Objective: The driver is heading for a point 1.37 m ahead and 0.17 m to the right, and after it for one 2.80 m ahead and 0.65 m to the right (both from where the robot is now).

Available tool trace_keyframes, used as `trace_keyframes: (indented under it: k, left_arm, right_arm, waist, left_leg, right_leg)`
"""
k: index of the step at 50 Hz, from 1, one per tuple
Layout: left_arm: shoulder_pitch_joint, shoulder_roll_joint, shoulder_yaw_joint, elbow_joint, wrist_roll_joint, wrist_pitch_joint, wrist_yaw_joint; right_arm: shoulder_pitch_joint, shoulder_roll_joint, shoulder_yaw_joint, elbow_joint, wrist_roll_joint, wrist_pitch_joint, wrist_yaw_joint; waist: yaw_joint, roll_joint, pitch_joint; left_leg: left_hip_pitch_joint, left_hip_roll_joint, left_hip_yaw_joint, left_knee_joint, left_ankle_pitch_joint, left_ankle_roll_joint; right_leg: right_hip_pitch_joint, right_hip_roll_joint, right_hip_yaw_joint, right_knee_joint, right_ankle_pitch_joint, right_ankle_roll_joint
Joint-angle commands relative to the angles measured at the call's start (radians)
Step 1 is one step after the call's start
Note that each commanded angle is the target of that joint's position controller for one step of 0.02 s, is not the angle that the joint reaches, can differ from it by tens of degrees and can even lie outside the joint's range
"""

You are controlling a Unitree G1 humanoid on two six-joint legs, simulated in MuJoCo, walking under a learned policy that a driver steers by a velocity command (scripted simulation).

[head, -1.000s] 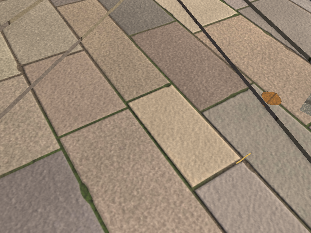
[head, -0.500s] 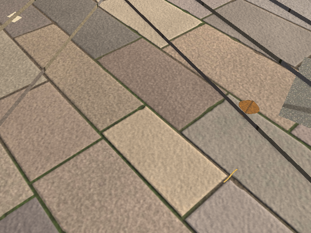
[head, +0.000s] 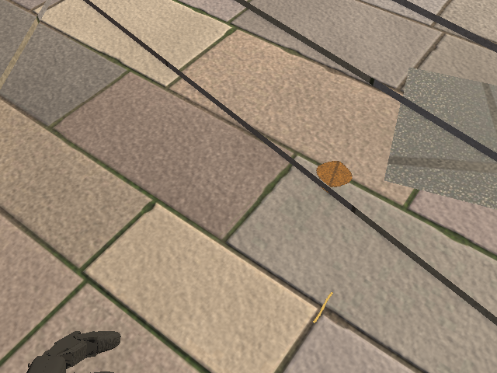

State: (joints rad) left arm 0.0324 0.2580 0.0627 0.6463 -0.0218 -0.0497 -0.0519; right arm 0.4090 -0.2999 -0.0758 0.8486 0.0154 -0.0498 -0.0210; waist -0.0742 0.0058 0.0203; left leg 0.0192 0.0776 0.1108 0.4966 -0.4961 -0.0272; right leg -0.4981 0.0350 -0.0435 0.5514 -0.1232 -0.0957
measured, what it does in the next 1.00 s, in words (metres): walks ahead: left foot, then right foot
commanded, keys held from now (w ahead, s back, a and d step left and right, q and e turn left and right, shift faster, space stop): w+e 0.46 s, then e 0.04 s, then no key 0.12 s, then q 0.32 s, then w+q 0.06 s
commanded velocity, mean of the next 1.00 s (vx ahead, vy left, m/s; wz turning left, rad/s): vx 0.33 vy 0.00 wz -0.27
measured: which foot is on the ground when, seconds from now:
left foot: up 0.00-0.44, down 0.46-0.88, up 0.90-1.00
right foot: down 0.00-0.46, up 0.48-0.84, down 0.86-1.00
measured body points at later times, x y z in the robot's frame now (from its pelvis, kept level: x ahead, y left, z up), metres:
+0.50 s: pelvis +0.29 +0.00 +0.00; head +0.32 -0.01 +0.45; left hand +0.39 +0.27 -0.12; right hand +0.47 -0.29 -0.05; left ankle +0.43 +0.07 -0.72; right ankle +0.11 -0.09 -0.68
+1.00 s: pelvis +0.41 -0.04 +0.02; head +0.43 -0.06 +0.47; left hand +0.65 +0.16 -0.06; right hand +0.44 -0.35 -0.10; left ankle +0.41 +0.07 -0.66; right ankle +0.42 -0.18 -0.72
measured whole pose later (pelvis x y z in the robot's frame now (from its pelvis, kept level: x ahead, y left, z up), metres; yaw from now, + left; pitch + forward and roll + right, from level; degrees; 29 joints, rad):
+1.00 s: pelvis +0.41 -0.04 +0.02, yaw -13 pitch +1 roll +0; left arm 0.10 0.24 0.04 0.66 0.01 0.01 0.04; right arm 0.22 -0.32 -0.06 0.77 0.02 0.01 0.00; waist -0.03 0.03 0.03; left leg -0.46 -0.01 0.00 0.99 -0.51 -0.04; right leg -0.31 -0.02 -0.01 0.48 -0.19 0.00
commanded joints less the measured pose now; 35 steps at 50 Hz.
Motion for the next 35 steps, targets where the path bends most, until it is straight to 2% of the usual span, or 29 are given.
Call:
trace_keyframes:
  k: [1,2,3,4,5,6,9,13,15,18,20,21,22,23,24,25,26,27,28,29,31,33,35]
  left_arm:
    - [0.377,0.308,0.090,0.025,-0.011,-0.009,0.010]
    - [0.389,0.207,0.066,0.022,-0.010,-0.010,0.013]
    - [0.331,0.177,0.055,0.019,-0.004,-0.014,0.018]
    - [0.270,0.164,0.049,0.007,0.000,-0.015,0.020]
    - [0.219,0.139,0.040,-0.005,0.003,-0.014,0.024]
    - [0.189,0.126,0.033,-0.018,0.015,-0.015,0.029]
    - [0.183,0.134,0.035,-0.007,0.005,-0.020,0.045]
    - [0.241,0.170,0.046,0.025,-0.003,-0.015,0.062]
    - [0.293,0.180,0.049,0.044,-0.007,-0.011,0.064]
    - [0.336,0.170,0.047,0.065,-0.018,-0.004,0.069]
    - [0.335,0.174,0.052,0.067,-0.013,0.004,0.073]
    - [0.324,0.174,0.053,0.062,-0.009,0.009,0.072]
    - [0.312,0.149,0.045,0.054,-0.004,0.010,0.069]
    - [0.301,0.097,0.024,0.029,0.014,0.009,0.063]
    - [0.443,0.038,0.005,0.014,-0.016,0.004,0.066]
    - [0.455,0.125,0.017,0.025,-0.017,0.004,0.071]
    - [0.364,0.183,0.034,0.020,-0.014,0.011,0.073]
    - [0.302,0.186,0.037,0.006,-0.002,0.021,0.079]
    - [0.267,0.176,0.040,-0.007,0.014,0.026,0.080]
    - [0.274,0.152,0.040,-0.009,0.012,0.034,0.078]
    - [0.302,0.088,0.024,0.004,0.006,0.051,0.078]
    - [0.279,0.046,0.006,0.002,0.023,0.055,0.079]
    - [0.241,0.034,-0.006,0.003,0.034,0.050,0.073]
  right_arm:
    - [0.041,-0.021,0.023,-0.142,-0.031,-0.046,0.004]
    - [-0.063,-0.126,-0.001,-0.139,0.008,-0.076,0.017]
    - [-0.153,-0.150,-0.005,-0.172,0.024,-0.093,0.023]
    - [-0.177,-0.133,-0.001,-0.171,0.004,-0.101,0.018]
    - [-0.188,-0.128,-0.005,-0.172,-0.023,-0.101,0.014]
    - [-0.177,-0.123,-0.008,-0.177,-0.028,-0.093,0.016]
    - [-0.184,-0.092,-0.002,-0.194,-0.033,-0.067,0.016]
    - [-0.363,-0.033,0.024,-0.248,-0.036,-0.067,0.022]
    - [-0.431,-0.036,0.025,-0.266,-0.023,-0.072,0.031]
    - [-0.462,-0.078,0.010,-0.285,-0.011,-0.077,0.040]
    - [-0.433,-0.100,-0.001,-0.283,-0.009,-0.081,0.042]
    - [-0.385,-0.109,-0.008,-0.274,-0.010,-0.085,0.040]
    - [-0.289,-0.131,-0.023,-0.255,-0.017,-0.089,0.034]
    - [-0.136,-0.179,-0.037,-0.243,-0.033,-0.090,0.025]
    - [-0.055,-0.245,-0.053,-0.217,-0.049,-0.077,0.026]
    - [-0.072,-0.166,-0.036,-0.234,-0.030,-0.071,0.031]
    - [-0.125,-0.107,-0.019,-0.251,-0.031,-0.065,0.026]
    - [-0.180,-0.085,-0.008,-0.256,-0.039,-0.057,0.026]
    - [-0.213,-0.066,0.000,-0.243,-0.038,-0.052,0.030]
    - [-0.226,-0.056,0.006,-0.230,-0.042,-0.054,0.034]
    - [-0.250,-0.052,0.008,-0.203,-0.038,-0.057,0.040]
    - [-0.264,-0.063,0.009,-0.173,-0.034,-0.055,0.041]
    - [-0.286,-0.094,0.003,-0.158,-0.019,-0.042,0.040]
  waist:
    - [0.130,-0.302,-0.384]
    - [0.197,-0.194,-0.333]
    - [0.192,-0.153,-0.199]
    - [0.152,-0.040,-0.143]
    - [0.117,-0.017,-0.098]
    - [0.083,-0.043,-0.083]
    - [0.052,-0.051,-0.044]
    - [0.107,-0.059,0.004]
    - [0.137,-0.067,-0.006]
    - [0.136,-0.080,-0.009]
    - [0.114,-0.103,-0.019]
    - [0.086,-0.112,-0.034]
    - [0.034,-0.101,-0.091]
    - [-0.033,-0.025,-0.235]
    - [0.013,0.291,-0.385]
    - [0.018,0.272,-0.365]
    - [-0.001,0.154,-0.240]
    - [0.017,0.062,-0.162]
    - [0.040,0.033,-0.103]
    - [0.071,0.059,-0.084]
    - [0.098,0.104,-0.073]
    - [0.111,0.101,-0.101]
    - [0.107,0.107,-0.134]
  left_leg:
    - [-0.730,-0.111,-0.102,0.784,-0.066,0.012]
    - [-0.848,-0.064,-0.217,0.860,-0.027,0.028]
    - [-0.889,-0.027,-0.200,0.836,0.067,0.046]
    - [-0.833,0.011,-0.200,0.766,0.139,0.049]
    - [-0.773,0.033,-0.197,0.687,0.185,0.037]
    - [-0.716,0.046,-0.203,0.654,0.211,0.028]
    - [-0.683,0.037,-0.171,0.543,0.249,-0.019]
    - [-0.589,-0.028,-0.140,0.203,0.520,-0.037]
    - [-0.514,-0.068,-0.139,0.103,0.614,-0.035]
    - [-0.496,-0.073,-0.190,0.014,0.580,-0.012]
    - [-0.466,-0.070,-0.201,-0.005,0.485,0.016]
    - [-0.396,-0.077,-0.185,-0.026,0.452,0.036]
    - [-0.241,-0.065,-0.177,-0.055,0.455,0.067]
    - [0.027,0.077,-0.299,-0.016,0.433,0.128]
    - [0.372,0.317,-0.721,-0.068,0.338,0.295]
    - [0.349,0.365,-0.877,-0.124,0.289,0.299]
    - [0.225,0.326,-0.725,-0.126,0.426,0.272]
    - [0.089,0.286,-0.572,-0.116,0.644,0.256]
    - [-0.024,0.242,-0.466,-0.118,0.824,0.254]
    - [-0.101,0.208,-0.391,-0.135,0.899,0.241]
    - [-0.183,0.160,-0.291,-0.179,0.956,0.244]
    - [-0.214,0.150,-0.253,-0.195,1.030,0.264]
    - [-0.245,0.120,-0.209,-0.191,1.036,0.257]
  right_leg:
    - [0.947,-0.363,0.813,-0.195,-0.244,-0.314]
    - [0.923,-0.346,0.791,-0.260,-0.312,-0.276]
    - [0.805,-0.311,0.648,-0.267,-0.188,-0.241]
    - [0.662,-0.270,0.551,-0.270,-0.076,-0.215]
    - [0.544,-0.234,0.481,-0.293,0.022,-0.202]
    - [0.464,-0.211,0.448,-0.318,0.083,-0.203]
    - [0.326,-0.183,0.379,-0.353,0.183,-0.215]
    - [0.206,-0.098,0.285,-0.335,0.176,-0.149]
    - [0.197,-0.101,0.310,-0.321,0.119,-0.130]
    - [0.300,-0.140,0.402,-0.248,0.052,-0.108]
    - [0.372,-0.167,0.455,-0.180,0.082,-0.092]
    - [0.376,-0.160,0.463,-0.136,0.129,-0.081]
    - [0.352,-0.112,0.436,-0.025,0.197,-0.053]
    - [0.233,-0.052,0.371,0.237,0.085,-0.018]
    - [-0.116,0.099,0.237,0.588,-0.383,0.063]
    - [-0.230,0.037,0.260,0.750,-0.483,0.086]
    - [-0.249,0.010,0.256,0.809,-0.410,0.107]
    - [-0.212,-0.016,0.215,0.807,-0.357,0.125]
    - [-0.186,-0.035,0.200,0.768,-0.340,0.133]
    - [-0.135,-0.060,0.190,0.720,-0.330,0.132]
    - [-0.063,-0.057,0.151,0.592,-0.306,0.144]
    - [0.014,-0.068,0.135,0.416,-0.243,0.153]
    - [0.128,-0.067,0.106,0.246,-0.123,0.155]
